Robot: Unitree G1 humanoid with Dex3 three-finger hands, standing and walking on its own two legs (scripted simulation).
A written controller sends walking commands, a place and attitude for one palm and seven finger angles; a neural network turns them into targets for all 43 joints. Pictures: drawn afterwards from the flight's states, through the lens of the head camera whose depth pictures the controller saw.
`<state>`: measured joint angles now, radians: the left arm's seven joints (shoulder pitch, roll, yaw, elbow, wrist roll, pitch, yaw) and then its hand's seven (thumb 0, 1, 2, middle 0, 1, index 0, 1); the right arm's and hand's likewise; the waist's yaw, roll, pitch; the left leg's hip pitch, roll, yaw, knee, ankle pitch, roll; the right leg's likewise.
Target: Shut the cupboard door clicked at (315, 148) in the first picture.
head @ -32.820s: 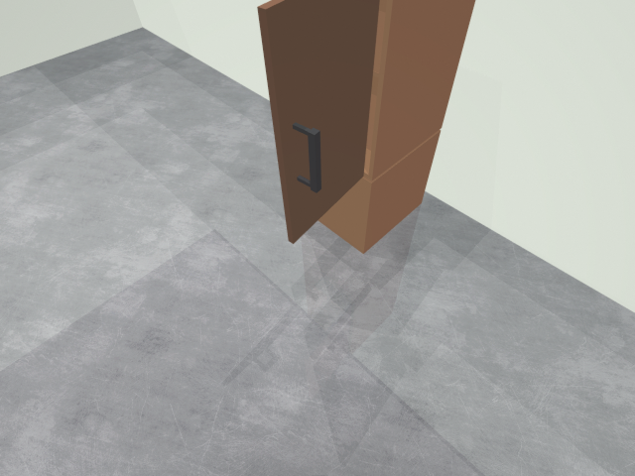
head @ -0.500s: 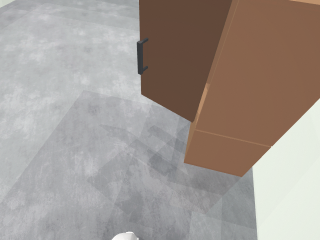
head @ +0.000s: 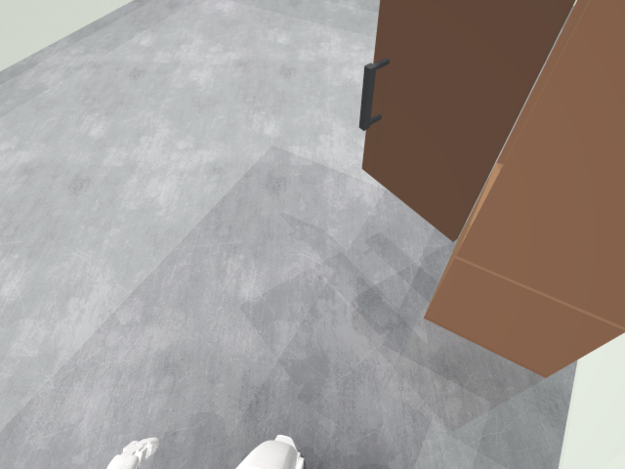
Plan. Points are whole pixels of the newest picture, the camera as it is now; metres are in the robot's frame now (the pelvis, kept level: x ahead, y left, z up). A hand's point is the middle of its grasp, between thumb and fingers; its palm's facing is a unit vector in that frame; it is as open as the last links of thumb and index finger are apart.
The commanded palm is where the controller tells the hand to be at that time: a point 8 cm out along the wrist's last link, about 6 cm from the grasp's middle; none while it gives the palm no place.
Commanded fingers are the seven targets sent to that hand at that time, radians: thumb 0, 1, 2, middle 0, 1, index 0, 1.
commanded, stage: walk to a spot facing it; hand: left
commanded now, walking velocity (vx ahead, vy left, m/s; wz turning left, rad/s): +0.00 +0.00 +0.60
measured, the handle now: (373, 95) +0.88 -0.11 -0.06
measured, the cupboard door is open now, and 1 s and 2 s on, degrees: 69 69 69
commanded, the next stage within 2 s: none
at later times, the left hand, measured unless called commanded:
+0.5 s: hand out of the picture -0.03 +0.22 -0.18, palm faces +0.38 -0.89 -0.26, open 7.4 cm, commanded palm none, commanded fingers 0.00 0.90 0.90 -0.20 -0.30 -0.20 -0.30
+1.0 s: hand out of the picture +0.00 +0.18 -0.15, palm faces +0.60 -0.76 -0.24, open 7.4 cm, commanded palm none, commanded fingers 0.00 0.90 0.90 -0.20 -0.30 -0.20 -0.30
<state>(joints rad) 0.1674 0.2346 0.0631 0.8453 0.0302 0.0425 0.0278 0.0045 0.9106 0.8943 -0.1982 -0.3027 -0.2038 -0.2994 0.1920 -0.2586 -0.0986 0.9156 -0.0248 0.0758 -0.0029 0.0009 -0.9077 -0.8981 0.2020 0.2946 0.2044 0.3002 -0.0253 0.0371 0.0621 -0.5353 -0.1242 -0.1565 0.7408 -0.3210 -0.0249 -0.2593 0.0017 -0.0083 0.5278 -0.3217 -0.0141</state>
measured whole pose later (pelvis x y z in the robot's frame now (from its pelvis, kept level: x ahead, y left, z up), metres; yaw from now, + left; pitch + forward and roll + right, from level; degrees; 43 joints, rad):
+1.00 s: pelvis +0.04 -0.03 +0.01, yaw +39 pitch +1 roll +2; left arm 0.21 0.17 0.05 0.85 0.03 0.02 0.02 0.01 0.91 0.89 -0.20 -0.30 -0.21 -0.30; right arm 0.22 -0.23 -0.08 0.92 -0.02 0.08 0.03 0.00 -0.91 -0.90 0.20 0.29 0.20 0.30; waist -0.04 0.00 0.09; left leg -0.43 0.03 0.03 0.99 -0.45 -0.05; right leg -0.23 -0.13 -0.22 0.53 -0.31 0.01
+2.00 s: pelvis +0.23 +0.23 -0.01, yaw +73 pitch +1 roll -2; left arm 0.41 0.16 0.05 1.02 0.03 -0.05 0.01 0.01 0.91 0.89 -0.20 -0.30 -0.20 -0.30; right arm 0.06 -0.21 -0.05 0.89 -0.03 0.01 0.05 0.00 -0.91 -0.90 0.20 0.29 0.20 0.30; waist 0.04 -0.02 0.12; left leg -0.54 0.05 0.13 0.74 -0.27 0.05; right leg 0.01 -0.12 -0.42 0.45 -0.43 0.07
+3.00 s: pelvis +0.26 +0.47 +0.00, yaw +54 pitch +1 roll -2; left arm 0.22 0.22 0.07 0.92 0.02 0.04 0.02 0.01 0.91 0.89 -0.20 -0.30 -0.20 -0.30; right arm 0.17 -0.21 -0.06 0.90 -0.01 0.04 -0.02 0.00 -0.91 -0.90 0.20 0.29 0.20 0.30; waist -0.01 0.00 0.09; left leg -0.48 0.07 0.01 1.07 -0.44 -0.06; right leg -0.20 0.03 0.02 0.50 -0.31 0.00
